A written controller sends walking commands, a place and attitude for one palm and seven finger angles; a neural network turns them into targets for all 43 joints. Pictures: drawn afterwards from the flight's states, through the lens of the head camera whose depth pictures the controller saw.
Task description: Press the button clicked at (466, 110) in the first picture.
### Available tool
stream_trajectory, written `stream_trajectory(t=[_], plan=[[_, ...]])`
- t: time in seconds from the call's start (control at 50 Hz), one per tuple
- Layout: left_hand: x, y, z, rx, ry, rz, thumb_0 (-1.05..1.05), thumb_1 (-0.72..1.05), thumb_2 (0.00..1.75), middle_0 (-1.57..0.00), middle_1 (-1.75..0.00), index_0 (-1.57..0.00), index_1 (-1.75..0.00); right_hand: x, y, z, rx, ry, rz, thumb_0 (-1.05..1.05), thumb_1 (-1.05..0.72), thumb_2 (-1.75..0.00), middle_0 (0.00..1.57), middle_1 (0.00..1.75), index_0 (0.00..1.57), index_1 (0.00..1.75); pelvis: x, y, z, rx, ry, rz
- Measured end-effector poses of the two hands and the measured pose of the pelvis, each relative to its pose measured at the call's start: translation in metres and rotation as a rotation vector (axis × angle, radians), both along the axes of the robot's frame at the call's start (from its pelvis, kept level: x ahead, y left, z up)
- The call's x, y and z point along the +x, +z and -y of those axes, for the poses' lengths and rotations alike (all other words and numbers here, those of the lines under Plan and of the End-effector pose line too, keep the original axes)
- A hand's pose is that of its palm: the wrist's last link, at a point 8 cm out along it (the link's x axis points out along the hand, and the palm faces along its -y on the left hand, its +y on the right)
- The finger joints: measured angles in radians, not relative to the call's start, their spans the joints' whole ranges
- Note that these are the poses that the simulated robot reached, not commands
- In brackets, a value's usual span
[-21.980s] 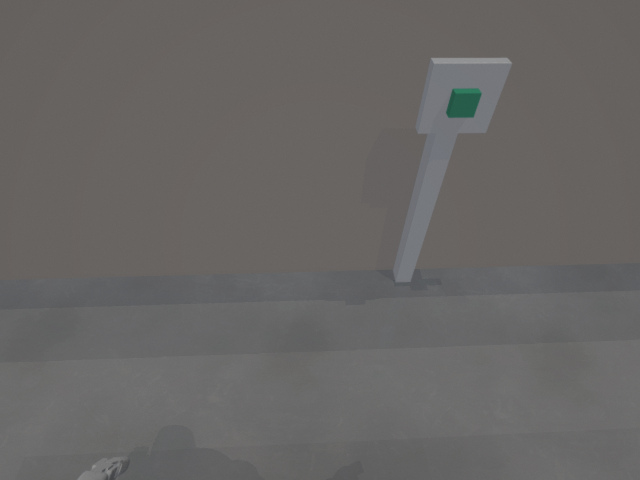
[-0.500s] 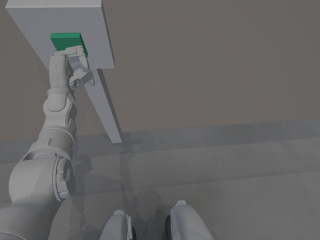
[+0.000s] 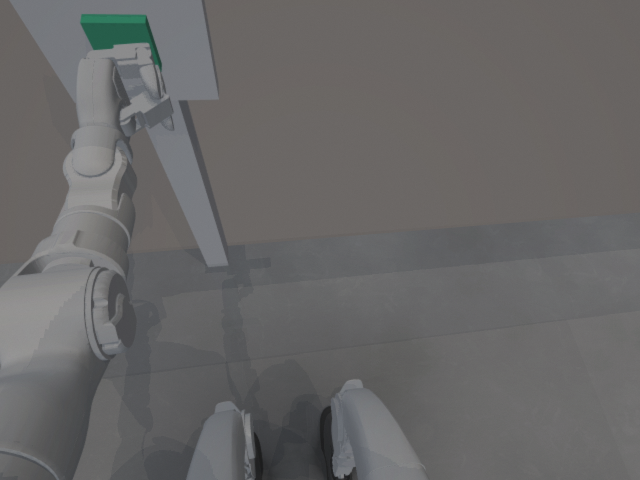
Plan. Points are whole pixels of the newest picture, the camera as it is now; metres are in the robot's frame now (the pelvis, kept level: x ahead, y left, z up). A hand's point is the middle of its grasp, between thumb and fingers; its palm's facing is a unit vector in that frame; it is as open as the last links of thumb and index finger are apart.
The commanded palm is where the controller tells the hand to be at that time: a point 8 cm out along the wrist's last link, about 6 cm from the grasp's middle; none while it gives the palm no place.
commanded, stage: hold the button down briefly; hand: left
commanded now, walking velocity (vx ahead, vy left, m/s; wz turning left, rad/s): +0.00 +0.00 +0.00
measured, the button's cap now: (124, 39) +0.61 +0.15 +0.12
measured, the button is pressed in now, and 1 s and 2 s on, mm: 10 0 0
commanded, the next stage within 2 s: pull the fist back off the button in 0.02 s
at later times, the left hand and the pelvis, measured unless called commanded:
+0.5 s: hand (162, 105) +0.54 +0.12 +0.08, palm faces -0.01 -1.00 -0.02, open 2.7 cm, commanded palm +0.51 +0.16 +0.08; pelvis +0.01 +0.01 +0.01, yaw -1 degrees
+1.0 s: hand (160, 152) +0.48 +0.12 +0.08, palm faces -0.03 -1.00 -0.01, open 3.1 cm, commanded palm +0.45 +0.17 +0.08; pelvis +0.06 +0.00 +0.04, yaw -1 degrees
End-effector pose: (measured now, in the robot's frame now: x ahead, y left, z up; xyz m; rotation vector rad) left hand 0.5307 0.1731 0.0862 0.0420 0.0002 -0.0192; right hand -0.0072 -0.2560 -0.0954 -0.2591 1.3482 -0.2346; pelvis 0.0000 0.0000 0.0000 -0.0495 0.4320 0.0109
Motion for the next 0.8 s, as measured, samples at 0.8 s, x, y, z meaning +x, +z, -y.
stream_trajectory(t=[0.8], plan=[[-0.046, -0.005, -0.009, -0.023, 0.036, -0.006, 0.0, 0.87, 0.9, -1.3, -1.5, -1.31, -1.5, 0.082, 0.02, -0.004, 0.065, 0.008, 0.124, 0.01, -0.91, -0.9, 0.21, 0.3, 0.2, 0.3, 0.042, 0.03, 0.0, 0.02, -0.03, 0.073]])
